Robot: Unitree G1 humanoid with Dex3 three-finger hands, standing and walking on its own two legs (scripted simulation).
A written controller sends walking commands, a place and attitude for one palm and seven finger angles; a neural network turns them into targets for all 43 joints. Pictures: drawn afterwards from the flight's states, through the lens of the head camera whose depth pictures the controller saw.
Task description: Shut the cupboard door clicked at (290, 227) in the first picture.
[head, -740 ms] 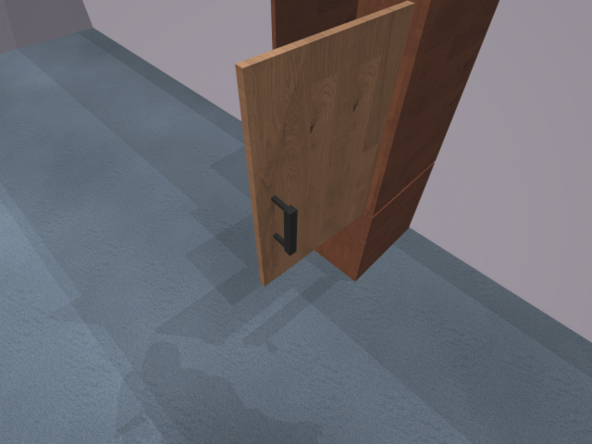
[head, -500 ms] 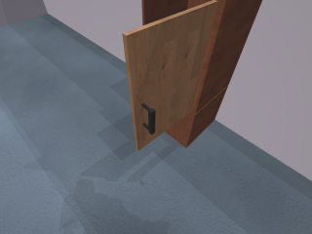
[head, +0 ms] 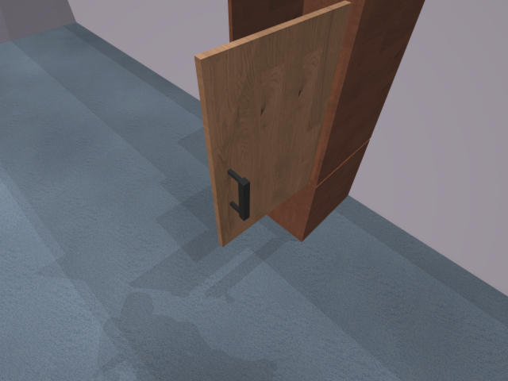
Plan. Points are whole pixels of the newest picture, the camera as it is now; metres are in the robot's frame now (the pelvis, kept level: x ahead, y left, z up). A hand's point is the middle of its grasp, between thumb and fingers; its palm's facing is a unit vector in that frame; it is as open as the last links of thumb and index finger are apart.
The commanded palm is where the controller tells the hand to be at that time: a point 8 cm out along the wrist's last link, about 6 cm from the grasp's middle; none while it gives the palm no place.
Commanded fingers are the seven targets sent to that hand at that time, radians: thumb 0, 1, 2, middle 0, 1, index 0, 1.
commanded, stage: look at it before walking up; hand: left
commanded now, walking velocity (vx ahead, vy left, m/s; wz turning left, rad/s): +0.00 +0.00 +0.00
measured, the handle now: (238, 195) +0.54 +0.07 -0.11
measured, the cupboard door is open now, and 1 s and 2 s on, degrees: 86 86 86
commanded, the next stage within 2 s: walk to a spot facing it in 0.10 s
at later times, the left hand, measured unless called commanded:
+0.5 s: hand out of the picture +0.05 +0.20 -0.18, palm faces -0.10 -0.96 -0.26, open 7.4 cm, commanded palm none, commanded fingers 0.00 0.90 0.90 -0.20 -0.30 -0.20 -0.30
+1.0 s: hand out of the picture +0.07 +0.14 -0.17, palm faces -0.32 -0.92 -0.24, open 7.4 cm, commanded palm none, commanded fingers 0.00 0.90 0.90 -0.20 -0.30 -0.20 -0.30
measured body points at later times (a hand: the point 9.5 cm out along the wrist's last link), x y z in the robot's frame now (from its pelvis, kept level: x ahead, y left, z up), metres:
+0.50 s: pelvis -0.01 -0.01 -0.01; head +0.02 -0.01 +0.43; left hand +0.05 +0.25 -0.16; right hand +0.02 -0.27 -0.16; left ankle -0.01 +0.11 -0.75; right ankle -0.04 -0.09 -0.74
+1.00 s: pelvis -0.03 -0.03 -0.01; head +0.02 -0.05 +0.44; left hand +0.09 +0.19 -0.15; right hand -0.01 -0.31 -0.15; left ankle +0.02 +0.13 -0.69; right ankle -0.04 -0.11 -0.75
